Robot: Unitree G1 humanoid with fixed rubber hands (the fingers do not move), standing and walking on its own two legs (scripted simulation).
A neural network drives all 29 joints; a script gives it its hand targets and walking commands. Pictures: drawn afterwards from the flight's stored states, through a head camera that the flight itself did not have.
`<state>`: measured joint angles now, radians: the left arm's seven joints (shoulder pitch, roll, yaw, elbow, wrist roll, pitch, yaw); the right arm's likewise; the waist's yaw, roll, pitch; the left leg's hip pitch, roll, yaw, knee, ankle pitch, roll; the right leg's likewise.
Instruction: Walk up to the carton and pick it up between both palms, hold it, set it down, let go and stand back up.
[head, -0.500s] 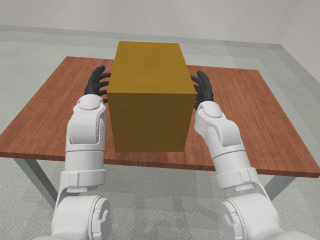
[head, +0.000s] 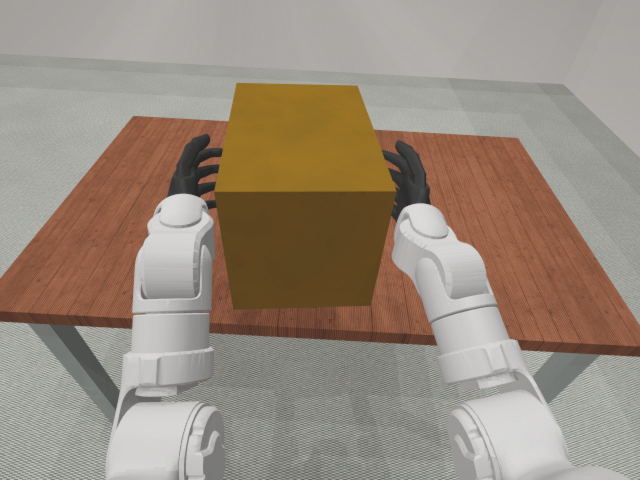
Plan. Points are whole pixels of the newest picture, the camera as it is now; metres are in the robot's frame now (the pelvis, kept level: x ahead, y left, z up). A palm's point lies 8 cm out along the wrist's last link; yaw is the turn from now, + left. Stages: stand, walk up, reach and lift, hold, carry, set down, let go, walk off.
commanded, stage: hold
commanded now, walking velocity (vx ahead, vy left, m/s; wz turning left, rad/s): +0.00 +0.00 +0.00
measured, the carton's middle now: (300, 188) +0.41 +0.00 +0.18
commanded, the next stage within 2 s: set down in 1.58 s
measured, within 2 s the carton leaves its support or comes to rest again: neither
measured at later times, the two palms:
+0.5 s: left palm (184, 202) +0.36 +0.13 +0.20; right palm (407, 206) +0.35 -0.12 +0.19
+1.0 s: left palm (187, 201) +0.36 +0.13 +0.20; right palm (411, 207) +0.35 -0.13 +0.19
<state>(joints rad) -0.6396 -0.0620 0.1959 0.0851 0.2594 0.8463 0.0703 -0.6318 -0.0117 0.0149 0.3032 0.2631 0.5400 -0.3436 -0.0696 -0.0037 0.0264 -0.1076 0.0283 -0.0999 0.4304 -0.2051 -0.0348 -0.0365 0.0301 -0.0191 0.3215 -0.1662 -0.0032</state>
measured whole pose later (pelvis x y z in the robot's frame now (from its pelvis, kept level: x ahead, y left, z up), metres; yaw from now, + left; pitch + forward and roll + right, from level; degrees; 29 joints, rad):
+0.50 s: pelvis +0.00 +0.00 +0.00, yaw +0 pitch -7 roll -2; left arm -0.66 -0.06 0.22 0.10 0.27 0.85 0.05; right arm -0.65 0.01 -0.01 0.31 0.25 0.55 -0.34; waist -0.06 -0.02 0.04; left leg -0.10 0.03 -0.10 0.43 -0.20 -0.04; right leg -0.03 0.03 -0.02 0.33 -0.17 -0.01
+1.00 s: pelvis +0.00 +0.00 +0.00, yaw +0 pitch -7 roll -2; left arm -0.66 -0.06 0.21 0.10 0.25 0.83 0.06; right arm -0.64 0.01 -0.01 0.30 0.25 0.54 -0.35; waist -0.06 -0.01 0.03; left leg -0.11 0.03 -0.10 0.43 -0.20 -0.04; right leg -0.05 0.03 -0.02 0.33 -0.16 -0.01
